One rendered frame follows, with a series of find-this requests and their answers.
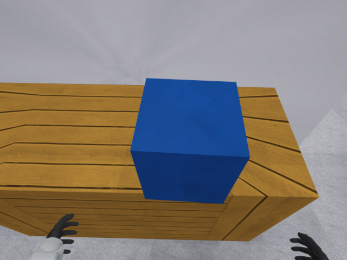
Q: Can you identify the pedestal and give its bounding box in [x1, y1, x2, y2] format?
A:
[0, 82, 319, 242]

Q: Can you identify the robot left forearm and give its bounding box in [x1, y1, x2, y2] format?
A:
[26, 237, 64, 260]

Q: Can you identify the carton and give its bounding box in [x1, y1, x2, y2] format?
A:
[130, 78, 250, 204]

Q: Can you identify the left robot hand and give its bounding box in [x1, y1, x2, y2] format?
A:
[46, 213, 79, 254]

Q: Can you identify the right robot hand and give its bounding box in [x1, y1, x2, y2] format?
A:
[290, 232, 329, 260]

